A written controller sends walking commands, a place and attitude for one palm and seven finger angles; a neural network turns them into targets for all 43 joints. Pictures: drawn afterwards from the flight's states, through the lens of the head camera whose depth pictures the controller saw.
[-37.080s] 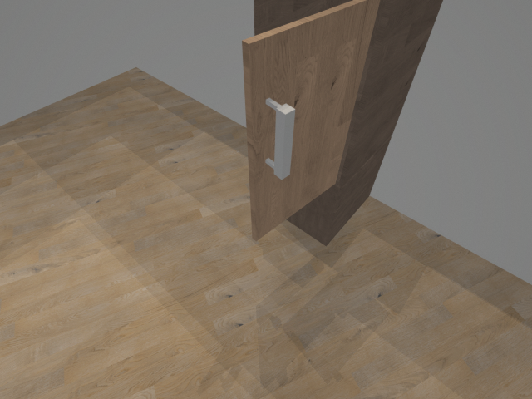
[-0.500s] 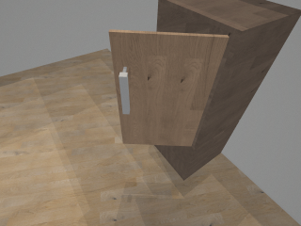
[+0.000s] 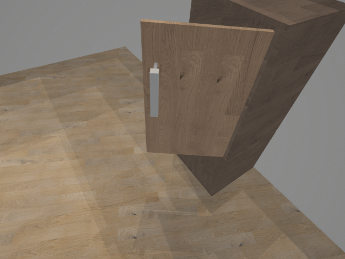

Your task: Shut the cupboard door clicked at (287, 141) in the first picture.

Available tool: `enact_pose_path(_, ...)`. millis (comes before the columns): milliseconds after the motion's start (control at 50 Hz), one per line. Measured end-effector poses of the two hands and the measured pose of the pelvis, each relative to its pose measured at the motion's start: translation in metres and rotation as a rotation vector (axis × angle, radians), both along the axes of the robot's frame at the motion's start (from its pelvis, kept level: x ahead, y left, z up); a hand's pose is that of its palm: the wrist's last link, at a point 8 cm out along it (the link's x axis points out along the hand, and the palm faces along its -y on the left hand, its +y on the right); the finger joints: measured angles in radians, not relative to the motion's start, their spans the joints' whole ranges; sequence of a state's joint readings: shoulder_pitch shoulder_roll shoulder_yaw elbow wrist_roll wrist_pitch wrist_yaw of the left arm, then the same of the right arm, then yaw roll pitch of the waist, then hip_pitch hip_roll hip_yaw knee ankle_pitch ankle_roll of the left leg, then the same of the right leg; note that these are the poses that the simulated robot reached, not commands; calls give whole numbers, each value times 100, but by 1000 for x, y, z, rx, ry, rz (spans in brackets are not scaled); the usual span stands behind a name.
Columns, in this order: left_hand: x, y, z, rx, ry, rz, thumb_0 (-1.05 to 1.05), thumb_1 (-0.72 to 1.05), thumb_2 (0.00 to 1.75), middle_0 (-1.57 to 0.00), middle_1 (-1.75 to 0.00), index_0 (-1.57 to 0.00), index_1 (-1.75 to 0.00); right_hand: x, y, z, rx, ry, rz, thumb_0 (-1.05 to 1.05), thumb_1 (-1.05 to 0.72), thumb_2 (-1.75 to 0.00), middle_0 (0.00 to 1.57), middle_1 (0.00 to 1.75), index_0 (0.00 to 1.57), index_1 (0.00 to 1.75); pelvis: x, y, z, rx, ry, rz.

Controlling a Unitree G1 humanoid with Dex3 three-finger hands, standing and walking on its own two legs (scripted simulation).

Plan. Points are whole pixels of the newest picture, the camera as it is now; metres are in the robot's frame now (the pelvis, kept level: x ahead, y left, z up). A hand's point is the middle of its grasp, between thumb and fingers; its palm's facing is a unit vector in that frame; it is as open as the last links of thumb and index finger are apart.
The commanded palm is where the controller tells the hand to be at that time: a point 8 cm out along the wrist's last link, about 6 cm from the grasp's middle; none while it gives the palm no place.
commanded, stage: come to a stop and stand still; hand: left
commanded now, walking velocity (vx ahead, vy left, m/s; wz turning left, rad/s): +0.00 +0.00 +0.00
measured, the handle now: (155, 90) +0.61 +0.11 +0.05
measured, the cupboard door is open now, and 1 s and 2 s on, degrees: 54 54 54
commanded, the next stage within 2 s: look again from close up in 0.42 s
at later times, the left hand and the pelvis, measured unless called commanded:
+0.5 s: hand out of the picture +0.06 +0.23 -0.16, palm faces -0.02 -0.96 -0.27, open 7.3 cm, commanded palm none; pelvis +0.01 +0.01 +0.01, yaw -1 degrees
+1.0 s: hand out of the picture +0.08 +0.20 -0.15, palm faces +0.00 -0.96 -0.29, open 7.4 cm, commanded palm none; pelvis +0.02 -0.03 +0.02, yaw +0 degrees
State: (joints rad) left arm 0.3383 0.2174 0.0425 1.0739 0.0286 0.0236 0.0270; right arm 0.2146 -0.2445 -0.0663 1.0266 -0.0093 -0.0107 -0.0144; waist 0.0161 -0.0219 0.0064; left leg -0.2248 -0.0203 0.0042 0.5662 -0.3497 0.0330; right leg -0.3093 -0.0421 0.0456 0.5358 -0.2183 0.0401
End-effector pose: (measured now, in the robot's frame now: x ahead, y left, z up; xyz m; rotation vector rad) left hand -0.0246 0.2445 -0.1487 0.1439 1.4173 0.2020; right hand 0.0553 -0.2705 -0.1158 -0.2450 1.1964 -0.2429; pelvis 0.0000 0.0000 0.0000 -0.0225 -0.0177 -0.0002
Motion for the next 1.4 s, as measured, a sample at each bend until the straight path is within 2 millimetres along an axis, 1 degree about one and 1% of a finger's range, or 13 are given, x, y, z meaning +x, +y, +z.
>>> enact_pose_path(80, 35, 25, 8, 19, -95, -30, 1, 91, 90, -20, -30, -20, -30, -19, 16, 4, -5, 75, 29, 0, -91, -90, 20, 30, 20, 30, -5, 11, 6, 14, -5, -8)
enact_pose_path(160, 62, 44, 16, 48, -141, -75, 0, 91, 90, -20, -30, -20, -30, -27, 28, 4, 12, 93, 20, 0, -90, -90, 20, 30, 20, 30, -6, 18, 10, 17, -6, -19)
enact_pose_path(240, 80, 53, 22, 67, -160, -110, 0, 91, 90, -20, -30, -20, -30, -28, 38, 2, 36, 86, 10, 0, -90, -90, 20, 30, 21, 30, -6, 22, 12, 20, -15, -20)
enact_pose_path(300, 88, 55, 26, 73, -167, -120, 0, 91, 90, -20, -30, -20, -30, -29, 42, -1, 53, 89, 10, 0, -90, -90, 20, 30, 21, 30, -5, 23, 12, 24, -17, -19)
enact_pose_path(380, 89, 50, 28, 71, -161, -120, 0, 91, 90, -20, -30, -20, -30, -27, 42, -3, 67, 103, 12, 0, -90, -90, 20, 30, 21, 30, -2, 22, 13, 28, -13, -16)
enact_pose_path(460, 83, 40, 27, 61, -133, -111, 0, 91, 90, -20, -30, -20, -30, -21, 35, -4, 69, 112, 13, 0, -90, -90, 20, 30, 21, 30, 4, 18, 14, 31, -9, -13)
enact_pose_path(620, 69, 17, 25, 40, -66, -90, 0, 91, 90, -20, -30, -20, -30, -2, 12, -2, 48, 107, 21, 0, -90, -90, 20, 30, 21, 30, 13, 3, 15, 29, -3, -8)
enact_pose_path(720, 68, 5, 25, 37, -58, -81, 0, 91, 90, -20, -30, -20, -30, 12, -3, 0, 35, 91, 33, 0, -90, -90, 20, 30, 21, 30, 17, -7, 16, 27, -1, -4)
enact_pose_path(820, 77, -1, 28, 46, -79, -81, 0, 91, 90, -20, -30, -21, -30, 25, -16, 2, 26, 70, 48, 0, -90, -90, 20, 30, 21, 30, 20, -17, 17, 25, 1, -1)
enact_pose_path(940, 94, -3, 35, 69, -122, -90, 0, 91, 90, -20, -30, -21, -30, 36, -30, 4, 18, 52, 62, 0, -90, -90, 20, 30, 21, 30, 23, -26, 18, 23, 4, 3)
enact_pose_path(1180, 126, 4, 47, 113, -187, -115, 0, 91, 90, -20, -30, -21, -30, 39, -53, 8, -5, 59, 66, 0, -90, -90, 20, 30, 21, 30, 28, -37, 19, 20, 11, 6)
enact_pose_path(1280, 130, 0, 43, 110, -184, -107, 0, 91, 90, -20, -30, -20, -30, 34, -51, 6, -5, 83, 63, 0, -90, -90, 20, 30, 20, 30, 33, -39, 18, 19, 14, 5)
enact_pose_path(1400, 116, -23, 23, 32, -115, -83, 0, 91, 90, -20, -30, -20, -30, 18, -27, -7, 48, 151, 45, 0, -91, -90, 20, 30, 20, 30, 50, -38, 12, 12, 14, -4)
